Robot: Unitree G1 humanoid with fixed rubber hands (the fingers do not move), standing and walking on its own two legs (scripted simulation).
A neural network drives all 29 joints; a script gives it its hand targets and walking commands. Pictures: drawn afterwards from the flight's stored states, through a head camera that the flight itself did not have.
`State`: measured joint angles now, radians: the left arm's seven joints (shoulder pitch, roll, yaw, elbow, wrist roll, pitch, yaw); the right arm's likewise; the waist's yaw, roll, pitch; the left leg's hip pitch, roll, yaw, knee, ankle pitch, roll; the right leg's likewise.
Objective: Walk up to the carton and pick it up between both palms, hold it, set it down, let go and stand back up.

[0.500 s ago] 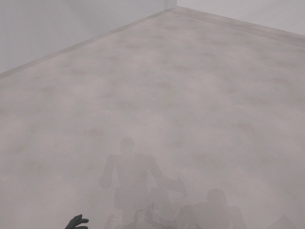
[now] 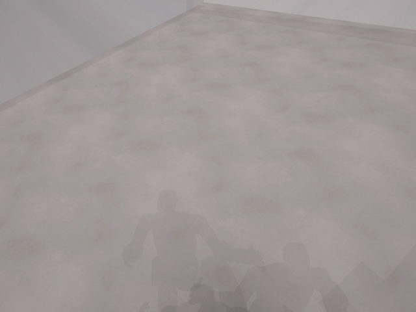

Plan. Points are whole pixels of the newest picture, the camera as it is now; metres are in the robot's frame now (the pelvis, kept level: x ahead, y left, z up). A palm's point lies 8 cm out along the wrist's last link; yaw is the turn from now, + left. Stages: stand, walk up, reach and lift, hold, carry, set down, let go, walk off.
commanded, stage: walk up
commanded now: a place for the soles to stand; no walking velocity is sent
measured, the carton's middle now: out of the picture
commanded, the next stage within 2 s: none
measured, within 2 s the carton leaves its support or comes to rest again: neither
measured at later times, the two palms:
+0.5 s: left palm out of the picture +0.16 +0.10 -0.07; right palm out of the picture -0.03 -0.49 -0.08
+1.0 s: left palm out of the picture +0.10 -0.03 -0.05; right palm out of the picture -0.02 -0.63 -0.09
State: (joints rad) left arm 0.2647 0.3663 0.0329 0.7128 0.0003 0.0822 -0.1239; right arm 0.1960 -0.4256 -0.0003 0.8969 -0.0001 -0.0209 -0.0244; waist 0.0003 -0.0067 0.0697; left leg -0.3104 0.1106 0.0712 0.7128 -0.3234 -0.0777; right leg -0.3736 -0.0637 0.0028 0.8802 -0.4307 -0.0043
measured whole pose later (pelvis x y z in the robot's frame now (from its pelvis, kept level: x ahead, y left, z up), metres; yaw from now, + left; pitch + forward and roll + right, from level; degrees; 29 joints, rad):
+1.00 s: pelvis -0.01 -0.31 +0.03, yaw -21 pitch -1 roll +1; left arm 0.49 0.36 0.04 0.71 0.00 0.00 -0.01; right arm 0.18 -0.42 0.00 0.88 0.00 0.00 0.03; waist 0.01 0.04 0.07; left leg -0.52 0.03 0.06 1.03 -0.30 0.04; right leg -0.15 0.17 0.06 0.50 -0.31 -0.12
